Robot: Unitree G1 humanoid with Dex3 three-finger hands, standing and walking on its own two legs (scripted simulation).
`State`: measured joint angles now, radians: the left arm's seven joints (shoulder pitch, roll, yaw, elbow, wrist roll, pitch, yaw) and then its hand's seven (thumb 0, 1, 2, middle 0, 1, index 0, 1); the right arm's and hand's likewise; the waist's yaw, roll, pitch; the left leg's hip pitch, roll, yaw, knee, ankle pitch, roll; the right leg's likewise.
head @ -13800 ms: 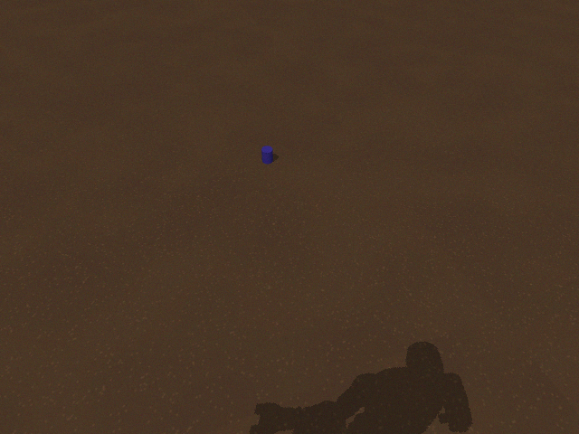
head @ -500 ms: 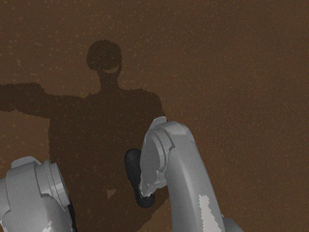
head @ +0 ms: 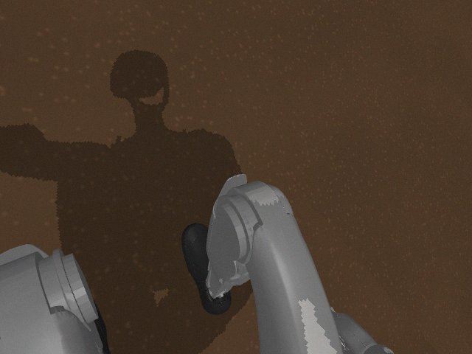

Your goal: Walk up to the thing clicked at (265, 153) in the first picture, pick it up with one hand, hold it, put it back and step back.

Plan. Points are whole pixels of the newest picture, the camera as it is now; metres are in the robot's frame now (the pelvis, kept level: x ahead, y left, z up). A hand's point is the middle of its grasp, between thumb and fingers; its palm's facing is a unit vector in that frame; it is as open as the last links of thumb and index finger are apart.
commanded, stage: rest palm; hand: left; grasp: from above
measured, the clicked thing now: out of the picture +0.47 +0.35 -0.27
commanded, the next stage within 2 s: close in 0.02 s
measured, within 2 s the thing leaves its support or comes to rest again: neither
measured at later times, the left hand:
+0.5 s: hand out of the picture +0.46 +0.35 -0.24, palm faces -0.44 -0.13 -0.89, open 12.7 cm
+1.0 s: hand out of the picture +0.45 +0.35 -0.24, palm faces -0.44 -0.13 -0.89, open 11.2 cm
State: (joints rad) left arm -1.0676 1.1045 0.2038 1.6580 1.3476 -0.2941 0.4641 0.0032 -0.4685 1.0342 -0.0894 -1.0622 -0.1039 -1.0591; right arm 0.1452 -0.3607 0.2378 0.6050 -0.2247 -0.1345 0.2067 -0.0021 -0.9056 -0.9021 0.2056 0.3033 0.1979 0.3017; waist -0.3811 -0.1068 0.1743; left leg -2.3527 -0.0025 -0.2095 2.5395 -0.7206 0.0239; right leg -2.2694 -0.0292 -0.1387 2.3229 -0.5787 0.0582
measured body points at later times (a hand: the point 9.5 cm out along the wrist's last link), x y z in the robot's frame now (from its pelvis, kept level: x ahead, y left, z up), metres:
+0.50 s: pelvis +0.00 +0.00 +0.00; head +0.28 +0.13 +0.32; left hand +0.48 +0.35 -0.19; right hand +0.05 -0.26 -0.05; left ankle +0.06 +0.12 -0.27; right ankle +0.13 -0.13 -0.27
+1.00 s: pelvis +0.00 +0.00 +0.00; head +0.28 +0.14 +0.33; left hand +0.47 +0.35 -0.19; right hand +0.05 -0.26 -0.04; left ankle +0.06 +0.12 -0.27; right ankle +0.13 -0.13 -0.27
